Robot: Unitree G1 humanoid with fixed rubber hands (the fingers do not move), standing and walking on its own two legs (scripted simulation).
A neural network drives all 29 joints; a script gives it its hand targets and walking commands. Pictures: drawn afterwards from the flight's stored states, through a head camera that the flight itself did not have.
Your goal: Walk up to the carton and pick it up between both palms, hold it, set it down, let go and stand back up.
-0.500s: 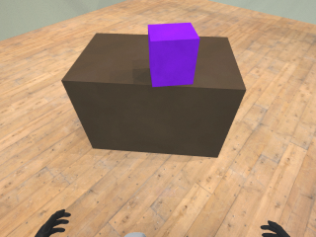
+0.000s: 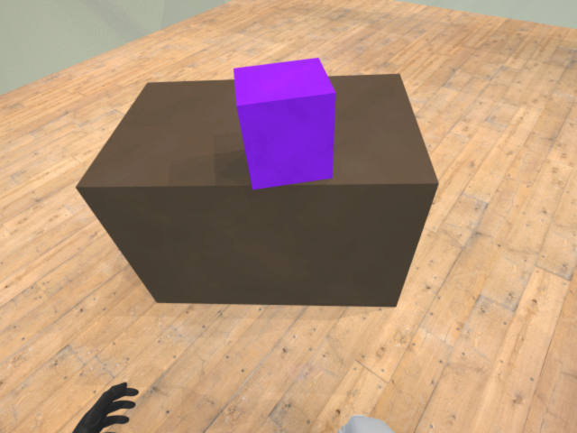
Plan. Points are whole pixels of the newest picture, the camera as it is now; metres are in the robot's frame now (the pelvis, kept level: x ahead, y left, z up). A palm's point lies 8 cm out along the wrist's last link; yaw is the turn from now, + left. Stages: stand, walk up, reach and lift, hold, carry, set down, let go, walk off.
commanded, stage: walk up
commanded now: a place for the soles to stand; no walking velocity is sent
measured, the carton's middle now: (284, 125) +0.77 +0.04 +0.00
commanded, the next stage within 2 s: none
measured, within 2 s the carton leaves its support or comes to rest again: neither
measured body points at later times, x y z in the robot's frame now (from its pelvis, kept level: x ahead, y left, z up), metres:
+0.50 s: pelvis +0.09 +0.07 -0.01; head +0.08 +0.08 +0.44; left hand +0.21 +0.38 -0.08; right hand +0.15 -0.24 -0.10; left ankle +0.16 +0.17 -0.71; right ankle +0.10 -0.06 -0.67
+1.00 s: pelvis +0.21 +0.05 +0.00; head +0.21 +0.02 +0.45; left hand +0.32 +0.37 -0.05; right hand +0.28 -0.25 -0.12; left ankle +0.21 +0.16 -0.67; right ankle +0.25 -0.06 -0.71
